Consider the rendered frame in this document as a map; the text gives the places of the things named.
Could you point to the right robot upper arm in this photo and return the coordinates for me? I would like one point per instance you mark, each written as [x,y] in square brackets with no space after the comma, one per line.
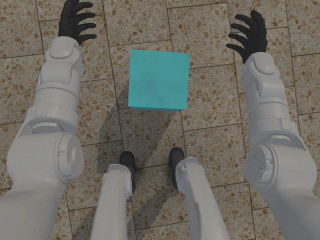
[284,176]

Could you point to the right robot thigh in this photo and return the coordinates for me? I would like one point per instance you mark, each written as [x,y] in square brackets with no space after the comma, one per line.
[204,217]

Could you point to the carton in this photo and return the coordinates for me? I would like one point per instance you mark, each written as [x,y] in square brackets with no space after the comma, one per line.
[158,80]

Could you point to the left robot shin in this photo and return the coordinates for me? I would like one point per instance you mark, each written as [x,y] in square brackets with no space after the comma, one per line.
[115,166]

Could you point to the robot right hand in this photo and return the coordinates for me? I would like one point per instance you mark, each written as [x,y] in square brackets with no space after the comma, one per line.
[256,36]

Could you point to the robot left hand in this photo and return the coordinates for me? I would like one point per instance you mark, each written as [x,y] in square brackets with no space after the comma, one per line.
[69,20]

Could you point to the robot left forearm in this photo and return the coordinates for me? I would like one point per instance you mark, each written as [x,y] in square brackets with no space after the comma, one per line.
[57,93]

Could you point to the robot right forearm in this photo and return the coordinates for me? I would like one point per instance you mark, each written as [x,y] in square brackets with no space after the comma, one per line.
[267,105]

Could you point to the left robot upper arm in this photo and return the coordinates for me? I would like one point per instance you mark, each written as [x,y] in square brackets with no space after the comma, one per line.
[41,167]

